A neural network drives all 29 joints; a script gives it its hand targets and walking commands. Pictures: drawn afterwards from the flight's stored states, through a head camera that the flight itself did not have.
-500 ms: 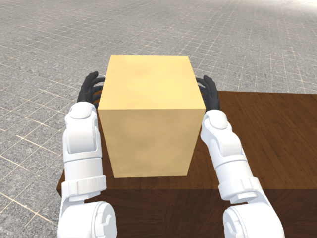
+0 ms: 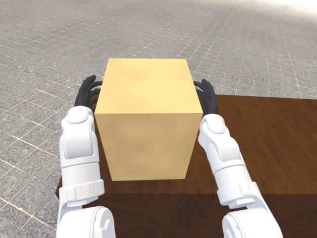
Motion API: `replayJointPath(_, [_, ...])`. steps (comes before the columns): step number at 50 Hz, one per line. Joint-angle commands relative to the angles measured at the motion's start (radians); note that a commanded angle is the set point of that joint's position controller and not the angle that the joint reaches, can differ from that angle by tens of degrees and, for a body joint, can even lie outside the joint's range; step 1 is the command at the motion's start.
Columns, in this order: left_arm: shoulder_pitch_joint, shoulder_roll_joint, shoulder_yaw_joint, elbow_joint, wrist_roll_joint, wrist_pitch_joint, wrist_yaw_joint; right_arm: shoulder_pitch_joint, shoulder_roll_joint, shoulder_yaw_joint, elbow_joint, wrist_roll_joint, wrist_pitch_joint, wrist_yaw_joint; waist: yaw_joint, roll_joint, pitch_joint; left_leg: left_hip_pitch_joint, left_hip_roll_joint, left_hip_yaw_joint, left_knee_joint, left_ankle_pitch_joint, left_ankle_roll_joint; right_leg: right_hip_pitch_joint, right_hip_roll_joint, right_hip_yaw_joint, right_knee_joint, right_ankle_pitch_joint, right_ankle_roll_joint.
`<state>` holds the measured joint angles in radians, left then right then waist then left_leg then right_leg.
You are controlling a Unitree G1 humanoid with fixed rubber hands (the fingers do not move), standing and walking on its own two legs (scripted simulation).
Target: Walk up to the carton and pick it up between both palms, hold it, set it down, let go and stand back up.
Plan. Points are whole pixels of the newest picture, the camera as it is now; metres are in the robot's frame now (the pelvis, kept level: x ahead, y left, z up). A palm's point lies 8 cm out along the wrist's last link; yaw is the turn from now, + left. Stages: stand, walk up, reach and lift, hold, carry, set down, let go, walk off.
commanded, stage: hold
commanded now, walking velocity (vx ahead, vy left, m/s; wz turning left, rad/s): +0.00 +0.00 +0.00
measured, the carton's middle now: (148, 120) +0.38 +0.01 +0.13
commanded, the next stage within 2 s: none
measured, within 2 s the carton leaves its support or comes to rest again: neither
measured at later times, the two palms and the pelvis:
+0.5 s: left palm (90, 107) +0.35 +0.14 +0.20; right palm (215, 112) +0.35 -0.15 +0.19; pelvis -0.01 -0.01 +0.00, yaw +0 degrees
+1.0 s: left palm (86, 106) +0.36 +0.15 +0.20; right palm (209, 110) +0.35 -0.14 +0.19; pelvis +0.00 +0.00 +0.00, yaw +0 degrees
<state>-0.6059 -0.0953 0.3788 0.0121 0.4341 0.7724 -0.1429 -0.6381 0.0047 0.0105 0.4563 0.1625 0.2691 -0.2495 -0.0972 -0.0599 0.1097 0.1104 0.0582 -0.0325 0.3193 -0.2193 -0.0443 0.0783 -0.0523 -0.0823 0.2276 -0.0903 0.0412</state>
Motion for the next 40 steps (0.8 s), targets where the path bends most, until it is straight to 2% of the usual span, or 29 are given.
replayJointPath(1, [-0.51, -0.455, -0.5, -0.031, -0.161, -0.055, -0.097, -0.627, 0.486, 0.321, -0.274, 0.046, -0.077, 0.113, -0.027, 0.105, -0.339, -0.114, -0.1, 0.112, -0.03, 0.37, -0.017, 0.209, 0.122, -0.055, 0.026, 0.118, -0.019])
replayJointPath(3, [-0.488, -0.467, -0.531, -0.096, -0.178, -0.063, -0.083, -0.616, 0.475, 0.355, -0.321, 0.073, -0.089, 0.112, -0.036, 0.1, -0.363, -0.085, -0.102, 0.109, -0.015, 0.445, -0.023, 0.213, 0.126, -0.07, 0.035, 0.162, -0.019])
replayJointPath(5, [-0.466, -0.47, -0.54, -0.086, -0.164, -0.061, -0.076, -0.584, 0.453, 0.341, -0.297, 0.064, -0.084, 0.114, -0.038, 0.138, -0.357, -0.07, -0.101, 0.092, -0.005, 0.479, -0.039, 0.195, 0.139, -0.071, 0.036, 0.143, -0.023])
replayJointPath(6, [-0.464, -0.48, -0.557, -0.112, -0.18, -0.06, -0.075, -0.587, 0.464, 0.351, -0.304, 0.076, -0.086, 0.114, -0.036, 0.145, -0.351, -0.07, -0.104, 0.099, -0.004, 0.488, -0.045, 0.187, 0.126, -0.062, 0.033, 0.146, -0.023])
replayJointPath(8, [-0.466, -0.458, -0.53, -0.066, -0.161, -0.05, -0.08, -0.583, 0.449, 0.325, -0.276, 0.056, -0.07, 0.117, -0.038, 0.115, -0.317, -0.093, -0.101, 0.1, -0.028, 0.386, -0.025, 0.181, 0.123, -0.063, 0.023, 0.087, -0.028])
replayJointPath(9, [-0.446, -0.456, -0.516, -0.051, -0.156, -0.042, -0.079, -0.574, 0.447, 0.323, -0.284, 0.052, -0.066, 0.12, -0.022, 0.112, -0.302, -0.115, -0.099, 0.105, -0.038, 0.361, -0.023, 0.188, 0.126, -0.061, 0.025, 0.079, -0.028])
replayJointPath(10, [-0.467, -0.459, -0.513, -0.055, -0.144, -0.041, -0.079, -0.568, 0.451, 0.319, -0.256, 0.038, -0.062, 0.122, -0.017, 0.122, -0.29, -0.131, -0.093, 0.104, -0.051, 0.312, -0.027, 0.184, 0.121, -0.067, 0.025, 0.051, -0.028])
replayJointPath(11, [-0.469, -0.452, -0.498, -0.034, -0.138, -0.037, -0.081, -0.583, 0.442, 0.302, -0.232, 0.03, -0.061, 0.129, -0.021, 0.138, -0.259, -0.168, -0.09, 0.11, -0.068, 0.263, -0.014, 0.18, 0.121, -0.065, 0.027, 0.012, -0.027])
replayJointPath(12, [-0.487, -0.445, -0.497, -0.027, -0.143, -0.037, -0.08, -0.612, 0.453, 0.302, -0.255, 0.034, -0.062, 0.135, -0.011, 0.115, -0.277, -0.176, -0.088, 0.117, -0.08, 0.242, -0.002, 0.189, 0.117, -0.061, 0.027, 0.009, -0.03])
replayJointPath(13, [-0.48, -0.452, -0.494, -0.03, -0.14, -0.036, -0.077, -0.604, 0.459, 0.309, -0.233, 0.039, -0.066, 0.138, -0.009, 0.139, -0.273, -0.178, -0.089, 0.117, -0.076, 0.256, -0.01, 0.187, 0.111, -0.057, 0.029, 0.02, -0.029])
replayJointPath(14, [-0.478, -0.452, -0.472, -0.007, -0.135, -0.032, -0.081, -0.622, 0.461, 0.303, -0.23, 0.034, -0.064, 0.14, -0.008, 0.105, -0.259, -0.179, -0.087, 0.113, -0.081, 0.246, -0.001, 0.193, 0.115, -0.06, 0.017, 0.011, -0.023])
replayJointPath(16, [-0.481, -0.451, -0.484, -0.031, -0.16, -0.039, -0.08, -0.647, 0.486, 0.333, -0.271, 0.054, -0.079, 0.13, 0.003, 0.075, -0.324, -0.15, -0.101, 0.126, -0.052, 0.306, 0.01, 0.206, 0.113, -0.048, 0.031, 0.069, -0.027])
replayJointPath(17, [-0.493, -0.451, -0.49, -0.026, -0.168, -0.044, -0.083, -0.672, 0.505, 0.354, -0.302, 0.051, -0.08, 0.123, 0.017, 0.054, -0.342, -0.146, -0.112, 0.126, -0.042, 0.305, 0.011, 0.211, 0.11, -0.045, 0.032, 0.091, -0.015])
replayJointPath(19, [-0.526, -0.448, -0.49, -0.028, -0.163, -0.055, -0.082, -0.694, 0.502, 0.35, -0.311, 0.055, -0.074, 0.12, -0.004, 0.047, -0.374, -0.151, -0.113, 0.124, -0.052, 0.261, 0.019, 0.238, 0.106, -0.043, 0.028, 0.092, -0.014])
replayJointPath(20, [-0.516, -0.452, -0.495, -0.021, -0.171, -0.058, -0.081, -0.689, 0.52, 0.361, -0.323, 0.051, -0.078, 0.116, 0.015, 0.049, -0.371, -0.164, -0.118, 0.125, -0.044, 0.262, 0.02, 0.237, 0.104, -0.044, 0.034, 0.098, -0.011])
replayJointPath(21, [-0.539, -0.442, -0.491, -0.028, -0.177, -0.064, -0.08, -0.704, 0.529, 0.359, -0.325, 0.049, -0.075, 0.112, 0.004, 0.051, -0.391, -0.165, -0.122, 0.125, -0.045, 0.251, 0.022, 0.243, 0.099, -0.043, 0.036, 0.108, -0.007])
replayJointPath(23, [-0.548, -0.424, -0.469, -0.003, -0.157, -0.067, -0.084, -0.698, 0.531, 0.354, -0.297, 0.039, -0.064, 0.111, 0.007, 0.032, -0.371, -0.184, -0.121, 0.127, -0.056, 0.18, 0.032, 0.232, 0.093, -0.043, 0.023, 0.06, -0.002])
replayJointPath(25, [-0.547, -0.399, -0.424, 0.04, -0.137, -0.061, -0.089, -0.697, 0.512, 0.347, -0.251, 0.04, -0.048, 0.117, 0.034, 0.02, -0.338, -0.206, -0.116, 0.134, -0.085, 0.141, 0.045, 0.232, 0.087, -0.034, 0.025, 0.02, 0.001])
replayJointPath(27, [-0.521, -0.408, -0.432, 0.024, -0.147, -0.058, -0.096, -0.661, 0.526, 0.342, -0.236, 0.034, -0.053, 0.11, 0.026, 0.024, -0.339, -0.193, -0.117, 0.136, -0.079, 0.161, 0.041, 0.227, 0.088, -0.039, 0.027, 0.038, 0.003])
replayJointPath(28, [-0.524, -0.418, -0.445, -0.002, -0.156, -0.061, -0.099, -0.64, 0.521, 0.328, -0.209, 0.036, -0.049, 0.11, 0.013, 0.046, -0.356, -0.18, -0.109, 0.138, -0.07, 0.202, 0.033, 0.232, 0.094, -0.042, 0.032, 0.067, -0.004])
replayJointPath(29, [-0.531, -0.421, -0.439, 0.015, -0.152, -0.058, -0.101, -0.652, 0.516, 0.332, -0.239, 0.045, -0.052, 0.106, -0.006, 0.031, -0.348, -0.175, -0.121, 0.132, -0.062, 0.213, 0.024, 0.232, 0.085, -0.042, 0.023, 0.087, -0.002])
replayJointPath(30, [-0.552, -0.414, -0.426, -0.006, -0.147, -0.061, -0.103, -0.649, 0.512, 0.344, -0.225, 0.045, -0.049, 0.106, 0.002, 0.028, -0.334, -0.169, -0.119, 0.134, -0.066, 0.231, 0.023, 0.24, 0.087, -0.046, 0.029, 0.095, 0.006])
replayJointPath(31, [-0.561, -0.411, -0.443, -0.015, -0.154, -0.061, -0.105, -0.657, 0.515, 0.346, -0.245, 0.052, -0.051, 0.103, -0.003, 0.027, -0.357, -0.17, -0.124, 0.13, -0.056, 0.229, 0.022, 0.256, 0.084, -0.046, 0.033, 0.11, 0.008])
replayJointPath(32, [-0.562, -0.398, -0.429, 0.021, -0.142, -0.057, -0.112, -0.675, 0.51, 0.329, -0.232, 0.043, -0.044, 0.103, -0.004, 0.022, -0.323, -0.179, -0.126, 0.129, -0.064, 0.19, 0.027, 0.24, 0.085, -0.046, 0.025, 0.071, 0.014])
replayJointPath(33, [-0.552, -0.392, -0.4, 0.04, -0.133, -0.053, -0.114, -0.673, 0.503, 0.325, -0.222, 0.035, -0.044, 0.103, 0.005, 0.029, -0.302, -0.183, -0.126, 0.136, -0.069, 0.165, 0.03, 0.224, 0.078, -0.042, 0.016, 0.05, 0.012])
replayJointPath(34, [-0.557, -0.393, -0.407, 0.054, -0.134, -0.054, -0.116, -0.675, 0.514, 0.323, -0.208, 0.039, -0.046, 0.103, -0.006, 0.03, -0.302, -0.19, -0.122, 0.136, -0.076, 0.147, 0.04, 0.227, 0.077, -0.043, 0.013, 0.033, 0.008])
replayJointPath(36, [-0.569, -0.413, -0.39, 0.051, -0.11, -0.05, -0.114, -0.684, 0.493, 0.31, -0.203, 0.028, -0.049, 0.11, 0.011, 0.047, -0.29, -0.198, -0.11, 0.131, -0.088, 0.135, 0.036, 0.209, 0.083, -0.045, 0.007, -0.011, -0.004])
replayJointPath(39, [-0.558, -0.42, -0.392, 0.082, -0.115, -0.044, -0.119, -0.681, 0.483, 0.273, -0.175, 0.009, -0.051, 0.118, -0.014, 0.052, -0.243, -0.207, -0.102, 0.132, -0.101, 0.133, 0.036, 0.196, 0.1, -0.053, 0.011, -0.034, -0.007])
replayJointPath(40, [-0.555, -0.428, -0.407, 0.055, -0.12, -0.044, -0.117, -0.674, 0.482, 0.272, -0.184, 0.009, -0.057, 0.12, -0.018, 0.064, -0.257, -0.192, -0.107, 0.136, -0.095, 0.163, 0.033, 0.207, 0.1, -0.053, 0.011, -0.002, -0.011])
